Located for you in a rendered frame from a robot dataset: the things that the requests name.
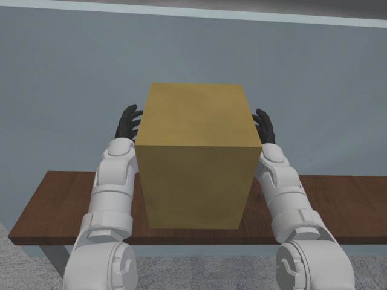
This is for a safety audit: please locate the left robot hand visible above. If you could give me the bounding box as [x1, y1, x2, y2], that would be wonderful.
[115, 104, 143, 143]

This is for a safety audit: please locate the right robot hand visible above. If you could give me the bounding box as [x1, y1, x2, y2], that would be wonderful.
[252, 108, 276, 144]

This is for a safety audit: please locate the robot left forearm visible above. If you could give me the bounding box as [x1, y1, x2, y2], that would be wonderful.
[63, 138, 138, 290]

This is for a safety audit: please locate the carton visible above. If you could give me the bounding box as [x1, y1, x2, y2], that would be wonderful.
[134, 83, 263, 229]

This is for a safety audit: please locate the left robot upper arm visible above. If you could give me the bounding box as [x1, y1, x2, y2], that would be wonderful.
[64, 241, 138, 290]

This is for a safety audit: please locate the table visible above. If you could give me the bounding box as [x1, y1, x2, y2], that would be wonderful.
[8, 171, 387, 279]

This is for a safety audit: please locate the right robot upper arm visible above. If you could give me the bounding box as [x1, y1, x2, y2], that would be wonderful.
[276, 240, 355, 290]

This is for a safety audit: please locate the robot right forearm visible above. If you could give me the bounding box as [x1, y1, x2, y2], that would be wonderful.
[254, 143, 355, 286]

